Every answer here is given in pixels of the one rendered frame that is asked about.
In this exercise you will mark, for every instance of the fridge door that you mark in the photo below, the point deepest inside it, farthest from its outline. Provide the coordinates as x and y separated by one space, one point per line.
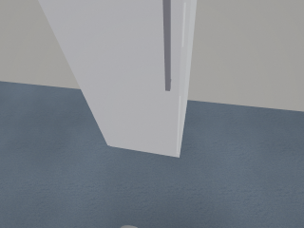
115 49

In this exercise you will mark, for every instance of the handle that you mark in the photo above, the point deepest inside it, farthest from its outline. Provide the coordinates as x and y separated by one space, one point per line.
166 12

